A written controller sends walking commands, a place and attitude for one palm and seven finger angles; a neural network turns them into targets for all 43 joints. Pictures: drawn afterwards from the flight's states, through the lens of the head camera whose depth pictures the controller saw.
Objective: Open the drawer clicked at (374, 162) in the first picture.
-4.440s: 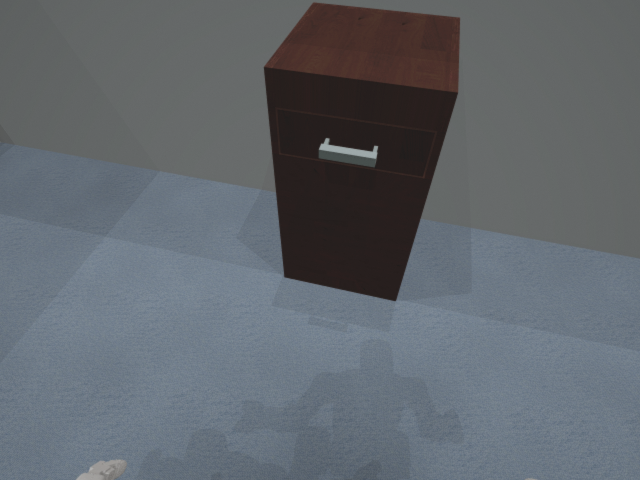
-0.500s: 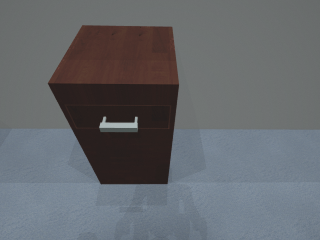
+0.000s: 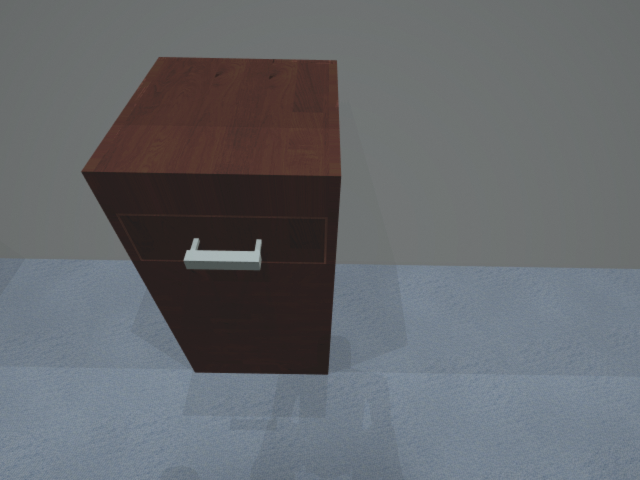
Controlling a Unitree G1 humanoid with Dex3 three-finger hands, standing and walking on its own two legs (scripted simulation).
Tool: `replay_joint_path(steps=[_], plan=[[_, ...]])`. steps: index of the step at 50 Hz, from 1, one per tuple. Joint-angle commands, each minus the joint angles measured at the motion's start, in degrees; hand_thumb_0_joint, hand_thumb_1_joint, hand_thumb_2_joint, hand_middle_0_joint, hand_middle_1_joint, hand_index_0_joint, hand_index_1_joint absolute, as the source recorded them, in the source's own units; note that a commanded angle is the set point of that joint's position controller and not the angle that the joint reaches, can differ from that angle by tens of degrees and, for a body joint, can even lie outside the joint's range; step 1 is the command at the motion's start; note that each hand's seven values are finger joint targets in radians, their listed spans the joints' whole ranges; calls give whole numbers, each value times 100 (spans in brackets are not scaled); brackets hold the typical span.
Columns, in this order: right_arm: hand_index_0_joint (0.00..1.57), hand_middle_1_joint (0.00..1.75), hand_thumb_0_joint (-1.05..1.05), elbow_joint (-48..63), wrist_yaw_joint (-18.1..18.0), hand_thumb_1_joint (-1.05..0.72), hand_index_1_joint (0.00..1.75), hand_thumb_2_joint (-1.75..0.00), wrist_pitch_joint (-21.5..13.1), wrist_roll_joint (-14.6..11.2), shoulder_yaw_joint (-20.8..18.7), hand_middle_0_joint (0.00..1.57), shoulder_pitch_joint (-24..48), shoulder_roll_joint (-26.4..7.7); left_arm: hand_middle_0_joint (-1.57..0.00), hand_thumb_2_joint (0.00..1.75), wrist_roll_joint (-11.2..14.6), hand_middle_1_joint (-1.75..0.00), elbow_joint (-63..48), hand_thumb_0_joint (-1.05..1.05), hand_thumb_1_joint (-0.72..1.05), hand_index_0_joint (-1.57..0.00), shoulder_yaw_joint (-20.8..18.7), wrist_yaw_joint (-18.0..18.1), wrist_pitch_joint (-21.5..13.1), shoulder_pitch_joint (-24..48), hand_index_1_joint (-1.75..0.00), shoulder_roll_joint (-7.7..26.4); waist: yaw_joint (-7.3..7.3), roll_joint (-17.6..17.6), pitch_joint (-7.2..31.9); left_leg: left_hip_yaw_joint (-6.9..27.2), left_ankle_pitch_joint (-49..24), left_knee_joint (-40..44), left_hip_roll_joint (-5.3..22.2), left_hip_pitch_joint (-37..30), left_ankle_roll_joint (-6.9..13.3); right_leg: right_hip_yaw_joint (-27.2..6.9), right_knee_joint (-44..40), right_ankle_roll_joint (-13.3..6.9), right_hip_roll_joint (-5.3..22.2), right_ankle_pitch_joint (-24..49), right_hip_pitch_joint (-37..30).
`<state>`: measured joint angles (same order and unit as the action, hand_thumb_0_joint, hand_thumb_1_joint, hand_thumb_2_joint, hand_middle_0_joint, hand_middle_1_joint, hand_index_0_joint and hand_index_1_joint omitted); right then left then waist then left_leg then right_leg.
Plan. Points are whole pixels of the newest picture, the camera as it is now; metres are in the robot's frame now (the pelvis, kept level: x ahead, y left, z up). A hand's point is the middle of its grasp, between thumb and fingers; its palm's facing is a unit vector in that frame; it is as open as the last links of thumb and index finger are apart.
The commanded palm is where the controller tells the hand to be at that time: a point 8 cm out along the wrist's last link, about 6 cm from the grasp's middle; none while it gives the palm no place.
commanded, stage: come to a stop and stand still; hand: left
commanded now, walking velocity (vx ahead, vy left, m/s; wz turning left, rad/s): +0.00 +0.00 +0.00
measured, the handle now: (225, 251) +0.54 +0.21 -0.11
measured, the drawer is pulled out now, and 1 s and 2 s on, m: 0.00 0.00 0.00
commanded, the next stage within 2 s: look again from close up in 0.52 s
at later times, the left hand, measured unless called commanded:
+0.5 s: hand out of the picture +0.00 +0.15 -0.18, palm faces +0.05 -0.98 -0.18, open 7.4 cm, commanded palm none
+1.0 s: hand out of the picture +0.06 +0.22 -0.18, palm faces -0.02 -0.97 -0.24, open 7.4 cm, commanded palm none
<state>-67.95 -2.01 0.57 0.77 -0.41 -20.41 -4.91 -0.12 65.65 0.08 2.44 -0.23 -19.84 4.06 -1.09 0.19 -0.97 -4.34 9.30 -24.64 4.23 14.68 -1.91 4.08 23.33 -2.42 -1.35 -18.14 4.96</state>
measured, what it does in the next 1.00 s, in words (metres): stands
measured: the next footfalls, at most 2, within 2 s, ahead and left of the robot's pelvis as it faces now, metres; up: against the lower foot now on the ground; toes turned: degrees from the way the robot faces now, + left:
none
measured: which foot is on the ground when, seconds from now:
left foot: down 0.00-1.00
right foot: down 0.00-1.00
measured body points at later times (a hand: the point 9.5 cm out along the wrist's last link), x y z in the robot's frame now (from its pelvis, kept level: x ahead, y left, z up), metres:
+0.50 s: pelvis +0.04 +0.00 +0.00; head +0.05 -0.01 +0.45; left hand +0.00 +0.21 -0.16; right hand +0.04 -0.23 -0.16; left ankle +0.04 +0.14 -0.74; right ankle -0.06 -0.09 -0.74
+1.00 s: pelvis +0.03 +0.04 -0.01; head +0.04 +0.03 +0.44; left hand +0.06 +0.27 -0.16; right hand +0.05 -0.20 -0.17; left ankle +0.04 +0.13 -0.74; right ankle -0.06 -0.09 -0.74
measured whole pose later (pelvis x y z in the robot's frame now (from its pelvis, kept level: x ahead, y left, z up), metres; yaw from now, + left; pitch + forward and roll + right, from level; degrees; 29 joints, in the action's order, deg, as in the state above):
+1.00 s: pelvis +0.03 +0.04 -0.01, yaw -2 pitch +0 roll +0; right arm -58.7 -1.3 0.1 0.9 0.6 -14.7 -10.3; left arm -0.6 58.1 0.7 2.8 -0.1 -15.9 10.7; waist -0.3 0.3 -1.4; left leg -3.8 17.4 -34.1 -0.4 16.7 2.4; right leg 1.2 30.5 0.6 1.1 -23.8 6.5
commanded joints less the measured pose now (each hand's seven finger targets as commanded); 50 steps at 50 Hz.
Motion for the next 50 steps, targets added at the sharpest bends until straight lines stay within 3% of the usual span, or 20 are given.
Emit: replay_joint_path(steps=[1,11,14,17,30,31,32,33,34,36,37,38,39,40,41,42,43,46,50], plan=[[20,30,0,146,-66,-90,30,-90,-100,-8,-67,20,-249,-469,-20,90,-19,-30,-70,0,90,-20,-110,33,-82,-613,-30,466,92,-82,-349,339,-680,159,274,-558,241,-654,-655,33,685,1125,825],[20,30,0,210,-78,-90,30,-90,-86,-16,-53,20,-19,-574,-20,90,-48,-30,-82,0,90,-20,-112,54,-80,-662,-30,579,93,-216,-361,271,-1012,79,289,-705,248,-567,-536,114,724,2021,642],[20,30,0,243,-78,-90,30,-90,-88,-18,-38,20,73,-609,-20,90,-46,-30,-88,0,90,-20,-115,52,-70,-663,-30,622,120,-89,-367,259,-1090,72,284,-751,258,-555,-524,124,735,2091,609],[20,30,0,276,-88,-90,30,-90,-93,-15,-35,20,122,-670,-20,90,-48,-30,-88,0,90,-20,-130,49,-75,-652,-30,687,110,-197,-225,232,-1219,16,283,-806,254,-523,-482,149,758,2476,451],[20,30,0,320,-96,-90,30,-90,-93,-9,-11,20,282,-809,-20,90,-43,-30,-130,0,90,-20,-137,43,-51,-549,-30,815,141,-135,-234,228,-1436,6,269,-897,262,-476,-480,174,783,2699,310],[20,30,0,883,14,-90,30,-90,-207,-57,-48,20,997,-959,-20,90,-162,-30,-135,0,90,-20,-103,260,-291,-889,-30,1047,361,-472,-732,-132,-687,-1630,118,48,116,-1241,-636,690,1229,5633,853],[20,30,0,1105,68,-90,30,-90,-142,-41,-41,20,677,-613,-20,90,-196,-30,-405,0,90,-20,-171,216,-367,-651,-30,1260,27,-757,-545,171,1125,-1810,-182,721,268,-1005,-81,466,1391,6544,193],[20,30,0,1128,98,-90,30,-90,-117,-4,-49,20,593,-624,-20,90,-196,-30,-458,0,90,-20,-166,195,-395,-527,-30,1307,44,-1012,-132,52,1195,-1657,-130,676,348,-849,235,162,1348,6922,-167],[20,30,0,1206,86,-90,30,-90,-155,-19,-66,20,369,-740,-20,90,-162,-30,-613,0,90,-20,-131,163,-420,-422,-30,1285,-70,-886,326,42,1147,-1454,-302,484,393,-767,558,-144,1211,6976,-460],[20,30,0,1146,67,-90,30,-90,-232,-15,-71,20,1,-834,-20,90,-91,-30,-816,0,90,-20,-148,142,-399,-267,-30,1352,-195,-573,779,-18,133,-639,-424,-56,431,-677,1162,-202,1011,6432,-584],[20,30,0,1114,40,-90,30,-90,-259,-1,-82,20,-121,-963,-20,90,-48,-30,-887,0,90,-20,-143,132,-348,-263,-30,1297,-183,-342,797,171,-1092,-625,-203,-470,528,-584,1335,-100,840,5431,-239],[20,30,0,1094,17,-90,30,-90,-247,15,-93,20,-232,-1099,-20,90,-32,-30,-935,0,90,-20,-120,135,-248,-260,-30,1146,-124,185,709,567,-2167,-713,194,-798,728,-477,1394,-34,610,3549,305],[20,30,0,1098,-25,-90,30,-90,-209,25,-88,20,-109,-1246,-20,90,-13,-30,-942,0,90,-20,-84,127,-172,-345,-30,989,0,817,397,968,-2607,-577,557,-770,937,-309,1258,46,336,1558,722],[20,30,0,1145,-43,-90,30,-90,-176,10,-68,20,120,-1229,-20,90,-31,-30,-888,0,90,-20,-61,110,-113,-416,-30,909,132,1082,36,1127,-2534,-370,695,-452,1032,-227,1006,69,196,143,806],[20,30,0,1208,-37,-90,30,-90,-149,7,-51,20,309,-1202,-20,90,-44,-30,-833,0,90,-20,-49,87,-75,-453,-30,911,217,838,-328,1106,-1939,-306,613,-38,981,-267,676,41,210,-215,789],[20,30,0,1280,-13,-90,30,-90,-132,-2,-29,20,457,-1125,-20,90,-53,-30,-808,0,90,-20,-51,73,-61,-488,-30,969,267,484,-573,1002,-1119,-350,401,283,852,-477,323,-9,311,51,741],[20,30,0,1283,12,-90,30,-90,-128,6,1,20,469,-1024,-20,90,-73,-30,-789,0,90,-20,-46,64,-68,-440,-30,1027,215,261,-618,852,-795,-364,226,277,721,-627,175,-50,451,498,762],[20,30,0,1195,42,-90,30,-90,-149,12,-7,20,268,-1129,-20,90,-62,-30,-876,0,90,-20,-57,50,-52,-147,-30,1166,83,-74,-168,813,-692,-327,155,-123,625,-586,281,9,465,640,685],[20,30,0,1122,56,-90,30,-90,-164,14,10,20,321,-1217,-20,90,-58,-30,-886,0,90,-20,-42,24,-5,-113,-30,1182,135,130,-248,958,-181,83,235,-83,682,-503,237,55,446,60,727]])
